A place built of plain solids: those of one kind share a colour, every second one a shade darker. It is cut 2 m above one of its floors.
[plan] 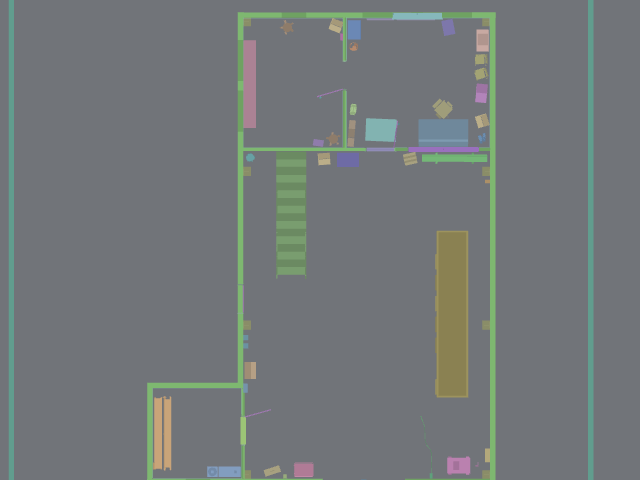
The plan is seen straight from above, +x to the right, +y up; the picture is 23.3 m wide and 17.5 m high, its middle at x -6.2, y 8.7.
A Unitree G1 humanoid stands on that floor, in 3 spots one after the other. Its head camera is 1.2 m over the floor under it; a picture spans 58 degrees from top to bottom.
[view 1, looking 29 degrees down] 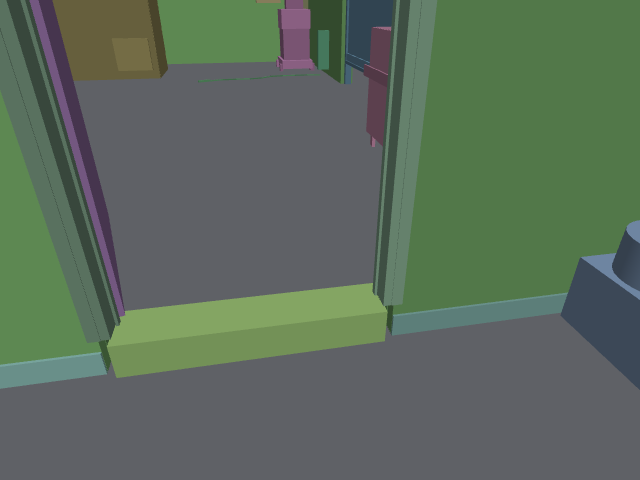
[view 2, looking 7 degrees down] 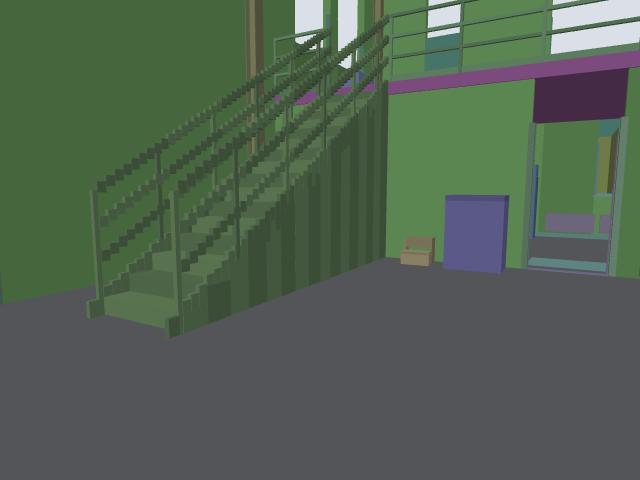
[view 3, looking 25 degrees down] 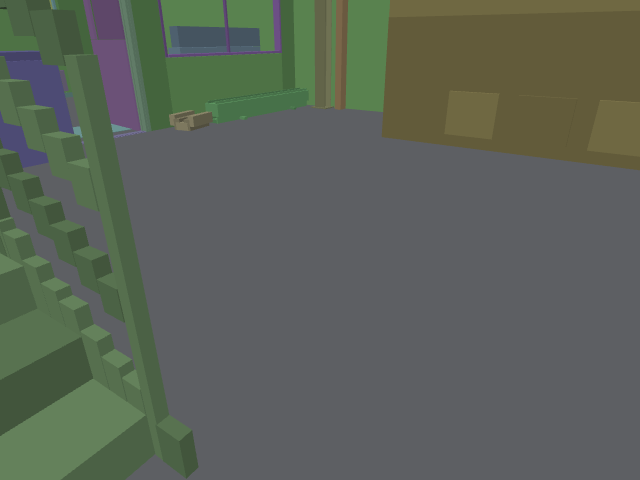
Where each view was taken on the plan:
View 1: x -10.35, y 1.75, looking -11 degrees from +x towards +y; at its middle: ground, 2.48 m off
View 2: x -4.00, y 5.00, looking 120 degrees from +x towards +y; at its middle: stair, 5.44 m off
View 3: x -7.25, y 6.46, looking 34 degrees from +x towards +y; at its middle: ground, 2.84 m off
